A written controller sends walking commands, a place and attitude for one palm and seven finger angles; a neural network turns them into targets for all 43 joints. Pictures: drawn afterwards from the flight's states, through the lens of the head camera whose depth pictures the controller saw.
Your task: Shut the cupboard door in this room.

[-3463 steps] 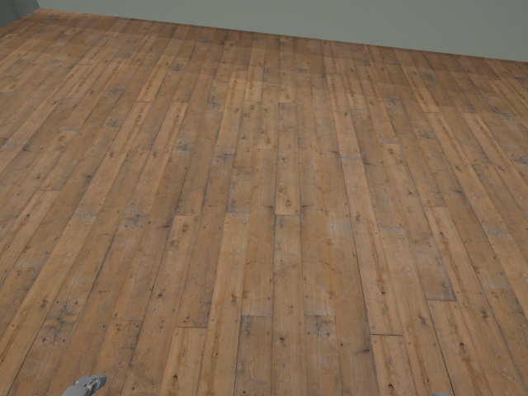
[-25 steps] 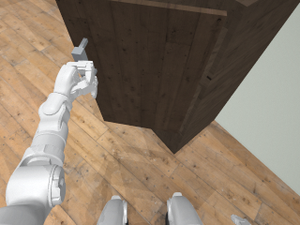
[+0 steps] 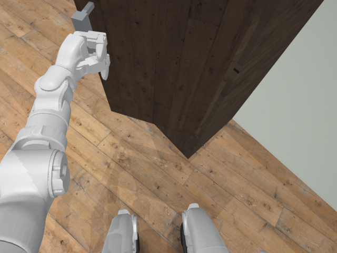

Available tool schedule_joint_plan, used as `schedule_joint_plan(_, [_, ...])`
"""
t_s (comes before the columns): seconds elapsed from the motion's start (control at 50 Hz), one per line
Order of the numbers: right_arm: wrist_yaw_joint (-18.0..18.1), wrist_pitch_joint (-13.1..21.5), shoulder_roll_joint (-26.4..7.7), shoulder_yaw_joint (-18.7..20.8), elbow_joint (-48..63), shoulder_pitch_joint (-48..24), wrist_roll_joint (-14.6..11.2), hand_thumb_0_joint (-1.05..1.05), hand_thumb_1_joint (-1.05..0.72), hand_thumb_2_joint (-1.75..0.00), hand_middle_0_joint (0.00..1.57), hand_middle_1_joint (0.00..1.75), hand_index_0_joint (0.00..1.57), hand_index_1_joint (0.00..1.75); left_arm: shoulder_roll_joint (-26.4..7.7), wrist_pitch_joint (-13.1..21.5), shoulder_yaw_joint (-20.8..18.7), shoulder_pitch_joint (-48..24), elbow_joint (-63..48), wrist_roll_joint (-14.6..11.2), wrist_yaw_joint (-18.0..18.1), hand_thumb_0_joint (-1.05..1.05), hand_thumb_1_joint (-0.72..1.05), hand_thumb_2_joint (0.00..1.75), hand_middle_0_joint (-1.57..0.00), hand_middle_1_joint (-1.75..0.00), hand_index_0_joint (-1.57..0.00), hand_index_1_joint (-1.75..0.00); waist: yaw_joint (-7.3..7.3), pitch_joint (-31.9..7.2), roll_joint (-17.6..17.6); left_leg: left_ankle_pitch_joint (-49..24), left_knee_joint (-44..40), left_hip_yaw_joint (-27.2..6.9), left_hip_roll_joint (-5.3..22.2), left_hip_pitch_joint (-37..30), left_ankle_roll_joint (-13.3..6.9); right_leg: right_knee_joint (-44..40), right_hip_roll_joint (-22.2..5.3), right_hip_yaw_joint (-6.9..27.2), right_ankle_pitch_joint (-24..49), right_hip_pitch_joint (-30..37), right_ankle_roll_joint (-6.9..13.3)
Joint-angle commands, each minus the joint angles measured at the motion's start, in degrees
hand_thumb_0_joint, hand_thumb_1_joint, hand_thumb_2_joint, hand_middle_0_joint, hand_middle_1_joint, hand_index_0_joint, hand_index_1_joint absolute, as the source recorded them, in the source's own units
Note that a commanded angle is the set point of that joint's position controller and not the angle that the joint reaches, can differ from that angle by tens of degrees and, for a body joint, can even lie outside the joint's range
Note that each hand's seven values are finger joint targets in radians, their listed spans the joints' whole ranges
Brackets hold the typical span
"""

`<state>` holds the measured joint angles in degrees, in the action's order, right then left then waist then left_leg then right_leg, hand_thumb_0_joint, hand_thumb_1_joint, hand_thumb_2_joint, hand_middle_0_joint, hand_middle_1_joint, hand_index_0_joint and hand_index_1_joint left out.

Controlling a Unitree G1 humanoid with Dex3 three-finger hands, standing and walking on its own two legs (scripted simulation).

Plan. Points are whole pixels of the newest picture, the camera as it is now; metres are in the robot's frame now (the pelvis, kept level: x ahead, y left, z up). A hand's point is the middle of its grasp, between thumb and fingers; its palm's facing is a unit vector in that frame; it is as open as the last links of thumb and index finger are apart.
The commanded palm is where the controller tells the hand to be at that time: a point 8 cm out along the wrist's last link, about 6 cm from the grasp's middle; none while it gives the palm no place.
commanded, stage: push the door shut along its arc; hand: left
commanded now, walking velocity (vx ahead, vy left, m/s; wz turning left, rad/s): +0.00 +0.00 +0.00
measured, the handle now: (92, 35) +0.60 +0.14 +0.09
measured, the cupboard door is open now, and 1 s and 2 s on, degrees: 31 19 13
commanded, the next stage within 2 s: pull the fist back off the door in 0.88 s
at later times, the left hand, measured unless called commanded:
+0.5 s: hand (130, 42) +0.58 +0.05 +0.09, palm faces -0.46 -0.89 -0.02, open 3.0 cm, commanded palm +0.59 +0.09 +0.09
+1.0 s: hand (139, 37) +0.59 +0.03 +0.10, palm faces -0.51 -0.86 -0.03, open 3.3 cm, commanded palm +0.63 +0.03 +0.09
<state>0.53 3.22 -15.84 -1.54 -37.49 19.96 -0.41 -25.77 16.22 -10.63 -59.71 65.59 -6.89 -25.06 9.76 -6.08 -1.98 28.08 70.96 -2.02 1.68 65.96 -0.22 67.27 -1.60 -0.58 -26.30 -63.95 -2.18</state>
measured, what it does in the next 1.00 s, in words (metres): stands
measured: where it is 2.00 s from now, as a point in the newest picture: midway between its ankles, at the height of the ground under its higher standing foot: outside the picture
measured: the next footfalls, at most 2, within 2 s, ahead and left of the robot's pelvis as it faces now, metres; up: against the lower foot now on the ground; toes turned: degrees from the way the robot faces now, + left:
none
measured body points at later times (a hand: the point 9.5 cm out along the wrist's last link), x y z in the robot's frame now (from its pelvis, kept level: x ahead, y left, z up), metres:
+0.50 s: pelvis +0.00 +0.00 -0.02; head +0.18 +0.00 +0.39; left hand +0.60 +0.10 +0.10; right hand -0.02 -0.27 -0.13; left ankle +0.05 +0.11 -0.63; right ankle +0.05 -0.15 -0.63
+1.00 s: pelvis +0.00 +0.00 -0.03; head +0.19 +0.01 +0.37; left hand +0.61 +0.08 +0.10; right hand -0.03 -0.27 -0.13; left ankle +0.05 +0.11 -0.63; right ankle +0.05 -0.15 -0.63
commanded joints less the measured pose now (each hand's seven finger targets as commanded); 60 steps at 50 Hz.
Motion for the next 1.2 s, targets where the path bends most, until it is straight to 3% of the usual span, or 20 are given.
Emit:
schedule_joint_plan(0.0, [1.0,1.3,-10.4,3.6,2.6,8.6,0.2,0.00,-0.90,-0.90,0.20,0.30,0.20,0.30,-4.0,2.4,1.0,-35.4,-11.3,0.0,-0.7,0.00,0.90,0.90,-1.30,-1.50,-1.30,-1.50,5.82,-28.1,-6.1,-12.2,-8.8,-2.7,-0.6,-28.8,-1.4,-8.6,3.4,-3.3,7.0,1.2,4.3])
schedule_joint_plan(0.04, [1.2,1.5,-10.6,3.4,2.4,9.0,0.4,0.00,-0.90,-0.90,0.20,0.30,0.20,0.30,-6.8,2.6,-0.4,-38.2,-11.7,0.5,-0.5,0.00,0.90,0.90,-1.30,-1.50,-1.30,-1.50,5.77,-30.4,-7.4,-13.0,-8.1,-2.9,-0.6,-28.8,-1.4,-7.7,3.4,-3.2,7.2,1.1,4.4])
schedule_joint_plan(0.14, [1.0,1.5,-10.3,3.2,2.5,9.7,0.8,0.00,-0.90,-0.90,0.20,0.30,0.20,0.30,-8.1,1.4,-1.5,-39.3,-9.9,1.2,-0.5,0.00,0.90,0.90,-1.30,-1.50,-1.30,-1.50,5.96,-32.2,-8.1,-16.2,-6.5,-2.7,-0.6,-28.3,-1.6,-6.8,3.7,-3.4,9.0,1.3,4.4])
schedule_joint_plan(0.18, [1.0,1.2,-10.3,3.2,2.3,9.8,0.9,0.00,-0.90,-0.90,0.20,0.30,0.20,0.30,-8.3,0.6,-1.5,-39.6,-7.7,1.9,-0.5,0.00,0.90,0.90,-1.30,-1.50,-1.30,-1.50,6.68,-30.7,-7.3,-15.5,-5.8,-2.5,-0.4,-26.6,-1.6,-6.6,3.9,-3.4,8.7,0.5,4.3])
schedule_joint_plan(0.4, [1.4,0.7,-10.2,2.5,3.1,11.7,1.4,0.00,-0.90,-0.90,0.20,0.30,0.20,0.30,-18.5,-2.1,-7.4,-42.2,-5.3,4.2,-1.8,0.00,0.90,0.90,-1.30,-1.50,-1.30,-1.50,6.97,-34.5,-6.3,-17.7,-2.1,-0.4,-0.4,-18.1,-2.5,-4.6,4.3,-2.4,13.4,6.4,3.8])
schedule_joint_plan(0.5, [1.6,0.7,-10.2,2.7,2.3,12.6,1.6,0.00,-0.90,-0.90,0.20,0.30,0.20,0.30,-17.1,-3.7,-5.4,-46.6,-4.8,4.8,-2.7,0.00,0.90,0.90,-1.30,-1.50,-1.30,-1.50,8.86,-34.1,-6.5,-16.5,-1.3,-0.4,-0.3,-17.5,-2.8,-4.7,4.6,-2.6,12.7,4.7,3.6])
schedule_joint_plan(0.54, [1.8,1.0,-10.4,2.7,1.7,13.0,1.6,0.00,-0.90,-0.90,0.20,0.30,0.20,0.30,-18.1,-3.8,-5.5,-48.1,-5.8,4.8,-3.4,0.00,0.90,0.90,-1.30,-1.50,-1.30,-1.50,8.85,-36.1,-7.8,-17.9,-1.0,-0.6,-0.3,-19.4,-2.7,-4.4,4.6,-2.7,13.4,4.2,3.7])
schedule_joint_plan(0.56, [1.8,1.2,-10.2,2.8,1.6,12.8,1.6,0.00,-0.90,-0.90,0.20,0.30,0.20,0.30,-15.6,-4.4,-3.9,-48.2,-5.2,4.7,-3.7,0.00,0.90,0.90,-1.30,-1.50,-1.30,-1.50,9.41,-36.1,-8.3,-17.8,-0.6,-0.5,-0.5,-19.5,-2.8,-4.5,4.6,-2.8,13.4,3.4,3.8])
schedule_joint_plan(0.7, [2.1,2.2,-10.5,2.6,-0.9,13.2,2.0,0.00,-0.90,-0.90,0.20,0.30,0.20,0.30,-12.9,-6.1,-1.4,-53.2,-2.7,4.8,-3.7,0.00,0.90,0.90,-1.30,-1.50,-1.30,-1.50,11.79,-33.1,-9.9,-15.8,0.0,-1.0,-0.3,-20.2,-2.9,-4.6,4.9,-3.9,10.6,-1.8,4.0])
schedule_joint_plan(0.84, [2.0,3.4,-10.6,3.0,-2.3,12.8,2.4,0.00,-0.90,-0.90,0.20,0.30,0.20,0.30,-8.0,-6.2,2.0,-57.7,-5.6,4.8,-3.5,0.00,0.90,0.90,-1.30,-1.50,-1.30,-1.50,12.60,-36.7,-14.4,-19.1,1.1,-2.0,-0.2,-26.3,-2.6,-3.2,5.0,-4.9,11.2,-6.8,4.5])
schedule_joint_plan(0.9, [2.2,3.4,-10.8,2.7,-2.9,12.5,2.5,0.00,-0.90,-0.90,0.20,0.30,0.20,0.30,-6.8,-7.3,2.6,-57.8,-3.3,5.0,-2.9,0.00,0.90,0.90,-1.30,-1.50,-1.30,-1.50,13.37,-33.3,-13.4,-16.1,0.3,-2.1,-0.3,-24.7,-2.6,-3.7,5.0,-5.4,9.4,-7.8,4.5])
schedule_joint_plan(0.96, [2.3,3.8,-10.6,2.6,-3.4,12.0,2.5,0.00,-0.90,-0.90,0.20,0.30,0.20,0.30,-4.8,-7.5,3.7,-58.5,-3.3,5.1,-2.4,0.00,0.90,0.90,-1.30,-1.50,-1.30,-1.50,13.97,-33.8,-14.0,-15.7,0.6,-2.0,-0.4,-25.0,-2.8,-3.3,5.0,-5.6,9.1,-9.1,4.5])
schedule_joint_plan(0.98, [1.8,4.4,-9.8,1.5,-0.5,15.8,3.8,0.00,-0.90,-0.90,0.20,0.30,0.20,0.30,-9.6,-8.1,-9.2,-58.8,-3.3,1.8,9.5,0.00,0.90,0.90,-1.30,-1.50,-1.30,-1.50,11.44,-32.6,-14.0,-13.7,-0.9,-3.3,1.0,-19.6,-1.9,-3.6,4.1,-4.4,8.8,-7.0,3.9])
schedule_joint_plan(1.0, [0.7,4.1,-9.4,1.2,-0.4,15.3,4.1,0.00,-0.90,-0.90,0.20,0.30,0.20,0.30,-6.7,-8.7,-7.1,-56.3,-0.8,3.4,15.5,0.00,0.90,0.90,-1.30,-1.50,-1.30,-1.50,11.76,-32.2,-13.7,-11.3,-1.4,-3.5,0.9,-17.5,-1.5,-3.1,4.1,-4.3,7.1,-6.9,3.6])
schedule_joint_plan(1.04, [-1.1,3.4,-8.9,1.7,0.2,16.9,5.6,0.00,-0.90,-0.90,0.20,0.30,0.20,0.30,-4.2,-6.8,-8.8,-58.1,-2.1,5.2,25.1,0.00,0.90,0.90,-1.30,-1.50,-1.30,-1.50,12.36,-32.9,-10.6,-11.2,-1.9,-4.3,0.7,-16.7,-1.3,-2.7,3.8,-4.5,7.4,-6.0,2.7])
schedule_joint_plan(1.06, [-2.2,3.3,-8.4,2.0,0.4,17.2,6.6,0.00,-0.90,-0.90,0.20,0.30,0.20,0.30,-2.7,-4.9,-8.8,-59.2,-4.2,6.9,29.6,0.00,0.90,0.90,-1.30,-1.50,-1.30,-1.50,12.25,-34.9,-11.9,-12.4,-1.2,-4.2,0.6,-17.7,-1.1,-2.4,3.7,-4.4,8.1,-6.5,2.6])
schedule_joint_plan(1.08, [-3.2,3.1,-8.3,2.2,0.7,17.9,7.6,0.00,-0.90,-0.90,0.20,0.30,0.20,0.30,-4.1,-2.4,-9.1,-59.4,-6.2,9.9,33.4,0.00,0.90,0.90,-1.30,-1.50,-1.30,-1.50,11.57,-37.5,-13.5,-14.9,-0.5,-3.9,0.4,-19.0,-0.8,-2.0,3.5,-4.3,9.3,-5.9,2.6])
schedule_joint_plan(1.12, [-4.8,2.0,-8.6,2.8,0.7,19.3,8.2,0.00,-0.90,-0.90,0.20,0.30,0.20,0.30,-6.0,0.6,-7.3,-58.1,-3.3,15.8,35.8,0.00,0.90,0.90,-1.30,-1.50,-1.30,-1.50,12.14,-39.1,-12.4,-17.5,0.0,-3.9,0.2,-20.1,-0.7,-1.4,3.7,-4.4,10.3,-5.2,2.6])
schedule_joint_plan(1.16, [-5.7,0.2,-8.8,3.1,1.3,19.4,7.7,0.00,-0.90,-0.90,0.20,0.30,0.20,0.30,-6.2,1.5,-4.7,-57.4,-3.2,18.0,34.3,0.00,0.90,0.90,-1.30,-1.50,-1.30,-1.50,12.14,-39.1,-13.3,-16.4,-1.1,-3.3,0.0,-20.1,-0.7,-2.6,3.7,-4.1,10.2,-2.8,3.0])
schedule_joint_plan(1.18, [-5.8,-0.5,-8.8,3.2,1.7,19.2,7.3,0.00,-0.90,-0.90,0.20,0.30,0.20,0.30,-5.6,1.3,-3.9,-56.3,-3.0,17.7,32.9,0.00,0.90,0.90,-1.30,-1.50,-1.30,-1.50,12.13,-39.2,-12.6,-16.0,-1.7,-3.0,-0.2,-20.3,-0.9,-3.4,3.7,-4.0,10.8,-1.1,3.1])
